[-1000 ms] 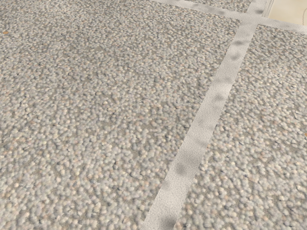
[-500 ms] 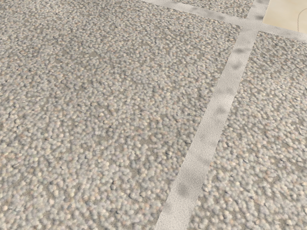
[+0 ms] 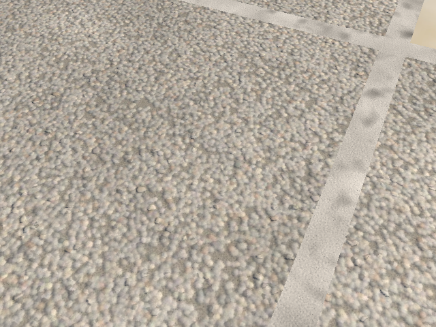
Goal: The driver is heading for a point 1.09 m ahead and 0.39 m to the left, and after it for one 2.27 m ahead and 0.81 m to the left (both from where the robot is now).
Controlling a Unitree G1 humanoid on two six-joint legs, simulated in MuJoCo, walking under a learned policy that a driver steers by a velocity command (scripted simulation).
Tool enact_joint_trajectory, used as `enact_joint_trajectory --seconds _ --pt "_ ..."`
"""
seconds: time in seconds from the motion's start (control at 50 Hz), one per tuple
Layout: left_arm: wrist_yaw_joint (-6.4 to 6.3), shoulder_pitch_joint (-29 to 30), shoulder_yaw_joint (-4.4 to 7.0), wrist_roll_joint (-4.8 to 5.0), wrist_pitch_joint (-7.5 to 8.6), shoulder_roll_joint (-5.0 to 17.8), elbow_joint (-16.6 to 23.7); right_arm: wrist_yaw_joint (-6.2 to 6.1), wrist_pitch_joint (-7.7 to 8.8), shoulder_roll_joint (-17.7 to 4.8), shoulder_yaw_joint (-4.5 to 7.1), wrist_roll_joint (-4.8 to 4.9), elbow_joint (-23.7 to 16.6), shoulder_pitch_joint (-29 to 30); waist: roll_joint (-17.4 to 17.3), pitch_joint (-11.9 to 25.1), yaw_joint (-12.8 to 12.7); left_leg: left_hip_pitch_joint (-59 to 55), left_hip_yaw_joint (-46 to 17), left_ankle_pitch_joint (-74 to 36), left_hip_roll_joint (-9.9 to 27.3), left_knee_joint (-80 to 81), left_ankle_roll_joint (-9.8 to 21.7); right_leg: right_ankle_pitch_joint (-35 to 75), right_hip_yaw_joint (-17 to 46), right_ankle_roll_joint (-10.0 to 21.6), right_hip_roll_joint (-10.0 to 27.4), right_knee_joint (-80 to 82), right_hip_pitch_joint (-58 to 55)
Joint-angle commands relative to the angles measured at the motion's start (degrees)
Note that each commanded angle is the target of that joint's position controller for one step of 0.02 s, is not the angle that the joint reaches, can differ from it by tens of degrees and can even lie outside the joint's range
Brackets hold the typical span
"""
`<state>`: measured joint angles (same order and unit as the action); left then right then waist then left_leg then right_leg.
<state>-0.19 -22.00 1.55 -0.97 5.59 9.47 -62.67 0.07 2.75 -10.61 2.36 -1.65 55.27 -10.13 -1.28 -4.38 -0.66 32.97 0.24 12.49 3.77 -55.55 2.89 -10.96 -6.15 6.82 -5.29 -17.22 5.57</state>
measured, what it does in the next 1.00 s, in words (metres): walks ahead: left foot, then right foot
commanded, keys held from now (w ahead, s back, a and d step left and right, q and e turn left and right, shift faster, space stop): no key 0.86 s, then q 0.14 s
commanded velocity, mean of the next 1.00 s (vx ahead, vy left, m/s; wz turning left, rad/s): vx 0.06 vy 0.00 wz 0.02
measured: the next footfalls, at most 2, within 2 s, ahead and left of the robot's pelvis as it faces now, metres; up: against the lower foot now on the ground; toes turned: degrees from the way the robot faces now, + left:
left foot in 0.20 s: +0.21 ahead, +0.10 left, +0.00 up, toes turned +3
right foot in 0.48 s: +0.14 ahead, -0.10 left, +0.00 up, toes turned -1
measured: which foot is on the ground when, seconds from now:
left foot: up 0.00-0.18, down 0.20-1.00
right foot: down 0.00-0.20, up 0.22-0.46, down 0.48-1.00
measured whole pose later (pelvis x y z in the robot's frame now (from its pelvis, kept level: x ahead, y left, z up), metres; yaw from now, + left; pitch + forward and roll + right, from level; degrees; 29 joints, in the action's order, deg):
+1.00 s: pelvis +0.14 +0.00 -0.01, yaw +2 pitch -1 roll -1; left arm -3.6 -19.0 0.4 -0.7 1.2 6.9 -63.2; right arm -1.6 0.2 -7.7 0.8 -0.5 63.3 -17.5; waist -0.7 -1.9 1.3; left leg 15.5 1.7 10.7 -0.5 -27.1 1.9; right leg -17.2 -3.3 1.8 -1.3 -25.0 6.9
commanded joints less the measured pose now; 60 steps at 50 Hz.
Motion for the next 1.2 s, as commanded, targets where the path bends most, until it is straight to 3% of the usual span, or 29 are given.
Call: enact_joint_trajectory --seconds 0.02,0.12,0.16,0.18,0.2,0.22,0.24,0.26,0.28,0.32,0.34,0.38,0.42,0.44,0.48,0.5,0.52,0.56,0.62,0.88,0.98,1.04,1.1,1.12,1.16,1.18,1.2 --pt "-0.47 -1.12 -0.13 0.27 0.28 4.97 2.03 -0.05 -0.68 -0.31 -0.43 0.64 -0.23 -4.03 6.47 1.62 1.91 -8.15 4.33 -6.44 -2.21 9.92 -0.78 48.46 3.35 2.17 12.48 2.50 4.56" --pt "-1.40 -4.58 -0.63 -0.25 -0.75 4.86 0.30 -1.12 -0.41 -1.46 -0.59 0.72 0.20 -1.62 7.22 2.75 0.09 -10.86 4.35 -5.85 -3.59 18.29 0.24 47.33 5.33 2.56 15.19 -2.66 -2.26" --pt "-1.76 -3.51 -0.60 -0.20 -1.04 5.01 0.24 -1.66 0.12 -1.92 -0.31 0.52 1.59 -4.46 6.49 2.51 1.46 -14.67 4.09 -4.60 -4.34 24.49 1.43 46.73 6.85 2.56 15.89 -7.36 -3.52" --pt "-1.83 -2.87 -0.52 0.14 -1.10 5.23 0.13 -1.91 0.76 -1.94 -0.20 0.39 2.91 -7.93 4.65 3.15 3.47 -19.80 3.45 -11.43 -3.92 31.94 1.90 43.71 6.53 1.14 14.83 -11.73 -3.06" --pt "-1.87 -4.47 -0.62 0.40 -0.88 4.96 0.31 -2.12 1.61 -4.92 0.47 -0.08 4.25 -12.41 1.42 6.66 3.93 -28.58 -1.52 -31.60 1.53 32.00 2.70 32.82 6.01 -0.89 12.70 -17.30 0.49" --pt "-2.07 -11.17 -1.37 1.51 -1.22 1.44 -0.13 -2.09 1.80 -7.47 0.86 -0.43 4.78 -15.83 -5.34 13.08 1.67 -38.83 -10.84 -57.10 13.22 27.53 9.25 4.30 4.00 -2.71 8.53 -26.44 6.80" --pt "-2.19 -12.85 -1.29 2.35 -2.86 0.46 -1.90 -1.93 1.11 -4.52 0.02 0.72 4.76 -15.26 -8.89 16.56 2.87 -37.58 -18.55 -57.27 19.20 30.37 17.03 -22.84 3.70 -3.56 3.39 -33.30 9.43" --pt "-2.25 -8.11 -0.55 0.97 -3.93 2.67 -1.00 -1.71 0.76 -2.98 -0.65 1.07 4.30 -12.65 -5.80 11.76 2.39 -31.39 -18.70 -44.05 17.88 34.39 16.90 -28.54 6.43 -3.95 3.92 -36.41 11.27" --pt "-1.95 -4.38 -0.37 -0.23 -4.45 2.30 -0.26 -1.88 0.39 -2.91 -0.88 0.87 3.78 -9.02 -3.98 7.22 1.48 -25.88 -16.68 -33.30 15.44 37.35 15.11 -26.48 7.44 -4.39 4.41 -36.83 11.91" --pt "-1.54 -2.49 -0.63 -0.54 -5.55 0.39 -0.32 -2.73 -0.29 -2.01 -1.51 0.47 3.34 -5.01 -2.96 3.20 -1.25 -17.81 -11.23 -20.48 10.96 41.59 10.60 -20.30 8.00 -5.50 6.17 -31.09 8.73" --pt "-1.57 -3.66 -0.95 -0.44 -5.95 -0.64 -1.08 -2.84 -0.50 -2.06 -1.59 0.37 3.44 -4.17 -3.78 3.19 -2.01 -16.75 -9.19 -17.14 8.93 42.10 8.87 -18.41 7.13 -6.02 5.98 -27.71 7.01" --pt "-2.00 -4.47 -1.07 0.02 -6.47 -0.63 -2.22 -2.68 -0.55 -2.61 -1.50 0.34 3.99 -5.31 -3.41 4.63 -1.61 -18.10 -8.06 -13.06 7.61 41.82 7.56 -15.84 5.86 -6.54 5.30 -22.47 5.28" --pt "-2.28 -4.23 -1.17 0.23 -6.79 -0.55 -2.78 -2.50 -0.86 -3.53 -1.25 0.90 4.35 -5.38 -3.15 4.89 -1.71 -16.88 -7.84 -3.23 6.90 42.12 6.48 -10.35 5.13 -6.52 5.48 -16.57 2.77" --pt "-2.29 -4.21 -1.34 0.11 -6.80 -0.80 -3.06 -2.39 -1.19 -3.87 -1.09 1.28 4.39 -4.78 -3.02 4.17 -2.04 -14.75 -7.60 4.15 6.11 42.52 5.27 -5.65 4.73 -6.30 5.61 -12.36 0.53" --pt "-2.25 -2.42 -1.41 -0.66 -6.49 0.77 -2.22 -2.09 -1.88 -3.82 -0.72 1.54 4.86 -5.84 -2.22 0.65 -1.08 -10.72 -8.12 15.89 4.71 44.33 1.47 -2.22 7.84 -5.71 8.32 -5.99 -0.44" --pt "-2.20 -1.75 -1.38 -0.63 -6.11 1.94 -1.82 -1.95 -2.29 -3.23 -0.58 1.78 4.95 -6.65 -0.95 -1.81 0.04 -11.13 -7.30 15.62 3.08 44.84 0.17 -5.36 9.73 -5.27 9.56 -4.44 3.53" --pt "-2.15 -1.42 -1.43 -0.07 -5.74 1.81 -2.26 -1.81 -2.54 -2.33 -0.59 1.74 5.20 -7.05 2.56 -3.82 0.61 -15.26 -5.48 10.34 1.77 43.20 -0.11 -7.43 10.13 -5.01 9.48 -3.40 9.10" --pt "-2.26 -0.72 -1.66 0.35 -4.76 0.94 -2.34 -1.74 -2.40 -1.37 -0.73 1.18 6.30 -9.20 4.83 -1.95 1.64 -22.03 -4.31 1.92 1.41 39.02 0.28 -6.13 11.03 -4.92 10.27 -0.76 11.09" --pt "-2.53 -0.52 -1.69 0.48 -3.91 1.14 -1.97 -1.60 -1.95 -1.42 -0.77 1.00 7.22 -10.13 3.34 0.01 2.08 -24.71 -3.69 -3.16 1.42 37.22 0.54 -3.68 11.64 -4.38 10.86 0.32 9.90" --pt "-2.64 -3.07 -1.68 0.41 -3.80 0.96 -2.26 -1.94 -1.94 -0.39 -1.55 1.22 9.61 -11.20 1.84 -0.76 1.44 -23.08 -3.44 -6.88 1.52 36.19 -0.13 0.82 10.63 -3.71 10.81 0.26 6.30" --pt "-4.04 -1.74 0.51 0.26 -4.32 4.69 0.55 -1.74 -2.13 -2.13 -0.73 1.19 4.86 -6.38 3.52 0.15 0.56 -15.24 -2.97 -6.84 -1.19 28.47 0.87 2.26 9.55 -1.95 12.27 -3.00 4.11" --pt "-4.77 -2.41 2.31 -0.08 -5.32 6.88 1.53 -1.72 -2.70 -1.43 -0.39 0.50 2.60 -6.55 6.22 -0.12 0.57 -10.39 -0.65 -2.97 -3.66 19.92 0.92 3.47 11.26 1.31 17.10 -4.01 5.07" --pt "-5.13 1.01 3.18 -0.37 -5.79 7.29 3.81 -1.51 -3.16 -1.02 0.17 -0.42 0.82 -7.63 8.14 -0.19 1.63 -8.49 0.42 8.12 -3.38 10.80 1.99 10.75 13.07 5.16 23.22 -6.43 8.27" --pt "-5.04 2.30 3.33 -0.48 -5.72 7.51 4.50 -1.38 -3.15 -0.82 0.29 -0.50 0.24 -7.66 7.30 -0.52 2.06 -8.62 0.79 9.81 -2.94 11.23 2.46 13.58 12.43 5.30 23.81 -7.95 8.79" --pt "-4.61 3.43 3.74 -0.78 -5.63 8.09 5.25 -1.17 -2.51 -1.28 0.61 -0.15 -0.47 -8.61 3.84 0.14 2.92 -13.61 -0.94 1.53 -2.73 19.72 3.56 11.84 8.22 1.46 20.29 -14.00 10.47" --pt "-4.03 2.30 3.74 -0.56 -5.66 6.95 6.76 -1.37 -2.12 -5.57 1.78 0.11 -0.63 -10.05 -6.48 1.26 2.12 -16.75 -13.17 -8.33 2.73 26.28 6.58 -1.77 1.81 -2.60 12.84 -22.66 15.49" --pt "-3.42 5.92 3.31 -0.01 -5.86 4.90 9.67 -1.19 -2.00 -9.65 3.15 0.29 0.44 -16.84 -17.02 4.66 5.80 -24.63 -34.29 -9.36 12.12 36.92 14.63 -24.41 -2.46 -6.22 0.76 -40.39 24.50"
